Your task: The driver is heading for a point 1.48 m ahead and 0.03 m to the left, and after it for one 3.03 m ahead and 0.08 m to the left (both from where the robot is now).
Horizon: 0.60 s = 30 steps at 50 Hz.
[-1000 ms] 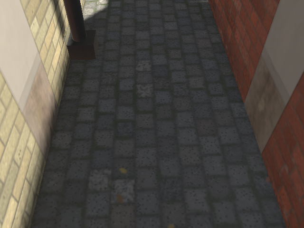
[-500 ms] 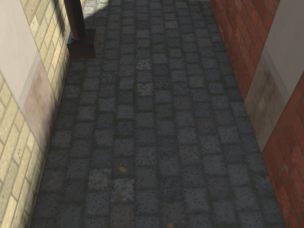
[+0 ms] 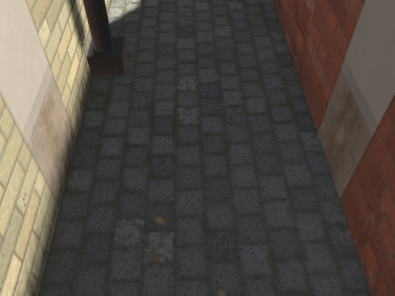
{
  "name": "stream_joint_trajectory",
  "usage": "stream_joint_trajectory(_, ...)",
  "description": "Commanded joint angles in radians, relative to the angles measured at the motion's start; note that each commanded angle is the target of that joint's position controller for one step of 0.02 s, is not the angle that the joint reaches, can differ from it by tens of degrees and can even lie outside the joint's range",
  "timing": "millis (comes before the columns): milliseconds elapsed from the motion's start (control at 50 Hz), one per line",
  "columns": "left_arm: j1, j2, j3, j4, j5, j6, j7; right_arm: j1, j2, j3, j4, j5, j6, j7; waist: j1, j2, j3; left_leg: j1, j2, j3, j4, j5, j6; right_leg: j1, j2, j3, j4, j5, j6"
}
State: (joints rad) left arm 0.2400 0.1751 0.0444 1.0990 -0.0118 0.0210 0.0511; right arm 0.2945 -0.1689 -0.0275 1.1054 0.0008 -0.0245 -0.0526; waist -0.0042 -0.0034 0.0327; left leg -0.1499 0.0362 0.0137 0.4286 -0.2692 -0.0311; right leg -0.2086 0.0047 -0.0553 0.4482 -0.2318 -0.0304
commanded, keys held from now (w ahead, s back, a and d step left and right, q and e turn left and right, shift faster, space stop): no key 0.26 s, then w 0.74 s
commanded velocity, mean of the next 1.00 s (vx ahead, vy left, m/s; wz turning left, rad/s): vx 0.26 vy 0.00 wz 0.00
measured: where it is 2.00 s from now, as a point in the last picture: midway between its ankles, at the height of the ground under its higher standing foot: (200, 197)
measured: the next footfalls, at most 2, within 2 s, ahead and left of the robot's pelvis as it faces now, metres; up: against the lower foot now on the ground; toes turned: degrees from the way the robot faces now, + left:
left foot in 0.60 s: +0.10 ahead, +0.17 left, +0.00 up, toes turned +3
right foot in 1.10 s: +0.52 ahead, -0.08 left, +0.00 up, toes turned -3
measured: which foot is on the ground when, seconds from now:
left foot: down 0.00-0.34, up 0.36-0.58, down 0.60-1.00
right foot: down 0.00-0.60, up 0.62-1.00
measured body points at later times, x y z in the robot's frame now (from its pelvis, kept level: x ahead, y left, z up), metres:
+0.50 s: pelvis +0.03 +0.02 +0.00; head +0.03 +0.04 +0.45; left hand -0.01 +0.27 -0.16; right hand +0.05 -0.22 -0.14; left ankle -0.01 +0.15 -0.69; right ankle +0.00 -0.10 -0.74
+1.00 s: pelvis +0.24 +0.06 -0.01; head +0.26 +0.08 +0.44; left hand +0.43 +0.28 -0.13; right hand +0.10 -0.17 -0.13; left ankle +0.06 +0.17 -0.74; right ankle +0.45 -0.10 -0.68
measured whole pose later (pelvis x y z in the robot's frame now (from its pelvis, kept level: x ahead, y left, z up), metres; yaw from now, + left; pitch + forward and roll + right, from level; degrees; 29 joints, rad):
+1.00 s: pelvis +0.24 +0.06 -0.01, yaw +1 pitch +2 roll -2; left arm 0.03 0.23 0.06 0.90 -0.04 -0.09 -0.03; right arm 0.56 -0.18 -0.02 1.09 0.00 -0.10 -0.02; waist -0.10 -0.02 0.01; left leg 0.15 0.04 0.04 0.18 -0.37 -0.01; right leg -0.74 -0.07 -0.04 0.71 0.08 -0.02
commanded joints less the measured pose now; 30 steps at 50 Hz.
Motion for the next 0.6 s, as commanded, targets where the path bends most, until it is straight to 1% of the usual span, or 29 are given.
stream_joint_trajectory(20, 0.049, 0.09, 0.014, -0.019, 0.0, -0.005, 0.003, 0.073, -0.087, -0.014, -0.012, 0.0, -0.004, -0.003, 0.0, 0.003, 0.018, -0.083, 0.007, -0.002, -0.074, 0.106, 0.023, 0.051, -0.053, 0.058, -0.073, 0.161, -0.028)
stream_joint_trajectory(260, 0.058, 0.087, 0.014, -0.022, -0.001, -0.006, 0.003, 0.085, -0.082, -0.015, -0.015, 0.001, -0.005, -0.003, 0.0, 0.004, 0.022, -0.083, 0.007, -0.002, -0.071, 0.105, 0.022, 0.049, -0.052, 0.058, -0.072, 0.16, -0.028)
stream_joint_trajectory(280, 0.076, 0.084, 0.015, -0.013, -0.002, -0.005, 0.004, 0.104, -0.074, -0.014, -0.005, 0.002, -0.003, -0.004, 0.001, -0.002, -0.002, -0.076, -0.009, 0.017, -0.059, 0.01, 0.025, 0.06, -0.044, 0.051, -0.076, 0.039, -0.033)
stream_joint_trajectory(300, 0.087, 0.102, 0.023, -0.01, -0.01, -0.003, 0.006, 0.103, -0.075, -0.017, -0.005, 0.01, -0.002, -0.006, 0.007, -0.015, 0.007, -0.102, -0.035, 0.046, -0.013, -0.128, 0.037, 0.046, -0.039, 0.056, -0.082, -0.18, -0.05)
stream_joint_trajectory(320, 0.1, 0.126, 0.032, -0.011, -0.018, -0.003, 0.008, 0.089, -0.076, -0.019, -0.018, 0.014, -0.004, -0.008, 0.015, -0.041, 0.037, -0.154, -0.05, 0.066, 0.045, -0.253, 0.051, 0.008, -0.065, 0.098, -0.111, -0.404, -0.075)
stream_joint_trajectory(340, 0.128, 0.145, 0.039, -0.012, -0.022, -0.008, 0.008, 0.063, -0.069, -0.018, -0.037, 0.014, -0.011, -0.009, 0.03, -0.078, 0.079, -0.236, -0.053, 0.076, 0.123, -0.31, 0.062, -0.01, -0.134, 0.195, -0.172, -0.568, -0.112)
stream_joint_trajectory(360, 0.178, 0.174, 0.048, -0.005, -0.026, -0.019, 0.005, 0.036, -0.044, -0.013, -0.058, 0.017, -0.025, -0.004, 0.049, -0.146, 0.099, -0.307, -0.057, 0.092, 0.24, -0.272, 0.068, 0.007, -0.239, 0.348, -0.256, -0.672, -0.168)
stream_joint_trajectory(380, 0.212, 0.199, 0.058, 0.0, -0.023, -0.033, 0.002, 0.006, -0.034, -0.011, -0.076, 0.02, -0.04, 0.006, 0.063, -0.183, 0.114, -0.326, -0.025, 0.052, 0.378, -0.224, 0.082, -0.023, -0.34, 0.502, -0.331, -0.676, -0.231)
stream_joint_trajectory(400, 0.213, 0.192, 0.057, -0.006, -0.004, -0.051, 0.001, -0.028, -0.058, -0.02, -0.096, 0.028, -0.052, 0.017, 0.065, -0.166, 0.124, -0.405, 0.014, -0.01, 0.531, -0.273, 0.095, -0.01, -0.397, 0.585, -0.368, -0.61, -0.266)
stream_joint_trajectory(420, 0.179, 0.183, 0.053, -0.023, 0.003, -0.07, -0.001, -0.037, -0.071, -0.027, -0.11, 0.037, -0.06, 0.024, 0.043, -0.14, 0.112, -0.468, 0.055, -0.062, 0.636, -0.297, 0.113, 0.019, -0.414, 0.596, -0.368, -0.546, -0.261)
stream_joint_trajectory(440, 0.123, 0.175, 0.048, -0.044, -0.009, -0.087, -0.005, -0.011, -0.072, -0.031, -0.112, 0.041, -0.068, 0.03, 0.006, -0.127, 0.09, -0.496, 0.09, -0.096, 0.63, -0.267, 0.126, 0.043, -0.399, 0.556, -0.349, -0.483, -0.229)
stream_joint_trajectory(460, 0.085, 0.156, 0.043, -0.062, -0.023, -0.095, -0.008, -0.006, -0.082, -0.034, -0.11, 0.039, -0.075, 0.034, -0.008, -0.104, 0.073, -0.479, 0.1, -0.086, 0.538, -0.236, 0.127, 0.058, -0.354, 0.465, -0.344, -0.395, -0.187)
stream_joint_trajectory(480, 0.072, 0.152, 0.042, -0.068, -0.029, -0.094, -0.01, -0.017, -0.089, -0.039, -0.108, 0.036, -0.08, 0.035, -0.008, -0.096, 0.057, -0.422, 0.086, -0.049, 0.429, -0.211, 0.119, 0.054, -0.303, 0.367, -0.336, -0.302, -0.152)
stream_joint_trajectory(500, 0.063, 0.17, 0.047, -0.073, -0.028, -0.088, -0.011, -0.012, -0.075, -0.038, -0.101, 0.032, -0.083, 0.036, -0.015, -0.098, 0.04, -0.324, 0.056, -0.006, 0.339, -0.186, 0.108, 0.011, -0.25, 0.282, -0.316, -0.24, -0.134)
stream_joint_trajectory(520, 0.063, 0.191, 0.052, -0.075, -0.031, -0.081, -0.012, 0.013, -0.06, -0.038, -0.088, 0.03, -0.083, 0.039, -0.031, -0.104, 0.031, -0.219, 0.023, 0.038, 0.248, -0.146, 0.096, -0.046, -0.215, 0.22, -0.288, -0.232, -0.131)
stream_joint_trajectory(540, 0.059, 0.207, 0.055, -0.078, -0.037, -0.074, -0.009, 0.063, -0.063, -0.045, -0.064, 0.034, -0.08, 0.045, -0.061, -0.09, 0.027, -0.097, -0.013, 0.086, 0.154, -0.035, 0.082, -0.116, -0.195, 0.181, -0.248, -0.26, -0.133)
stream_joint_trajectory(560, 0.056, 0.207, 0.057, -0.078, -0.039, -0.064, -0.014, 0.139, -0.027, -0.04, -0.029, 0.025, -0.077, 0.045, -0.091, -0.089, 0.027, 0.03, -0.056, 0.128, 0.106, -0.014, 0.07, -0.203, -0.163, 0.15, -0.182, -0.307, -0.128)
stream_joint_trajectory(580, 0.029, 0.179, 0.05, -0.092, -0.053, -0.073, -0.014, 0.225, -0.056, -0.049, 0.006, 0.018, -0.069, 0.036, -0.127, -0.027, 0.032, 0.139, -0.074, 0.123, 0.078, -0.02, 0.054, -0.292, -0.12, 0.116, -0.069, -0.297, -0.104)
stream_joint_trajectory(600, 0.01, 0.084, 0.029, -0.107, -0.031, -0.093, -0.014, 0.332, -0.161, -0.08, 0.038, 0.021, -0.067, 0.032, -0.142, 0.1, -0.014, 0.188, 0.067, -0.062, 0.01, -0.074, 0.062, -0.327, -0.057, 0.031, 0.227, -0.217, -0.048)
Velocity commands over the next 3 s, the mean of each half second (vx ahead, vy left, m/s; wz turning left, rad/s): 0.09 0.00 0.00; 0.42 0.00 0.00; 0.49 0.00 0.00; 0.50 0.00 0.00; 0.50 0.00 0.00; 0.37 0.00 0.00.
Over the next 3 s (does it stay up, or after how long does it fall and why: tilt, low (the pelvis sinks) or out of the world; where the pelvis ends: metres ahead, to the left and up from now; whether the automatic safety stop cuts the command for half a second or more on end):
stays up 1.38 0.05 0.00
